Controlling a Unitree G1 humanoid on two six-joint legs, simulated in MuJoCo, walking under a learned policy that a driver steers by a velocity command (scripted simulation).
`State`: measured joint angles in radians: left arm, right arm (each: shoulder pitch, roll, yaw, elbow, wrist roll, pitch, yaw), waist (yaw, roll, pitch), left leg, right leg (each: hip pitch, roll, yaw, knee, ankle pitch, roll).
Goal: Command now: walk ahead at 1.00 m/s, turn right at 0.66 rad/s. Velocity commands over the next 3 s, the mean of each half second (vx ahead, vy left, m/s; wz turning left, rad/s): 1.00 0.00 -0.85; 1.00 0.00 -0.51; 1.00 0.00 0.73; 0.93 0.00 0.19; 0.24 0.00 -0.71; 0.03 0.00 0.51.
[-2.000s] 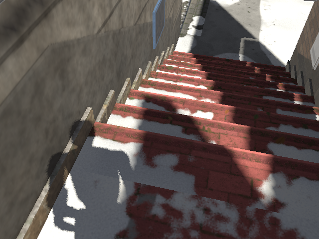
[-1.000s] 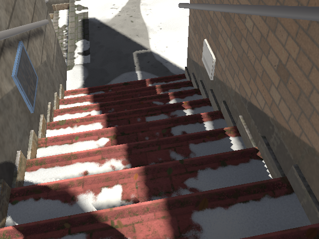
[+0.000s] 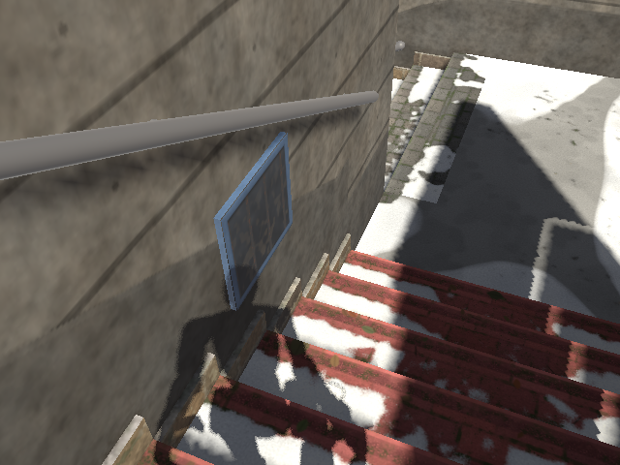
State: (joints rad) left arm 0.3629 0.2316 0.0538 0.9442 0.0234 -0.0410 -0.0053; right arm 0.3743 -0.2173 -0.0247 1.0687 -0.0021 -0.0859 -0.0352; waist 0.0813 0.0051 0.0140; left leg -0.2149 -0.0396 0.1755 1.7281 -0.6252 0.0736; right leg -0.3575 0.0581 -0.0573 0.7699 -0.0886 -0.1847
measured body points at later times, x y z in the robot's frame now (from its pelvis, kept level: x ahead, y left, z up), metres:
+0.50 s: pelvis +0.42 +0.00 -0.19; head +0.42 -0.01 +0.26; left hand +0.60 +0.24 -0.32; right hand +0.32 -0.26 -0.33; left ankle +0.41 +0.12 -0.89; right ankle +0.32 -0.08 -0.74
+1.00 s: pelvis +0.79 -0.20 -0.39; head +0.81 -0.18 +0.05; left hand +0.93 +0.00 -0.56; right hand +0.69 -0.43 -0.52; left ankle +1.00 -0.18 -1.09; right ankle +0.65 -0.14 -1.05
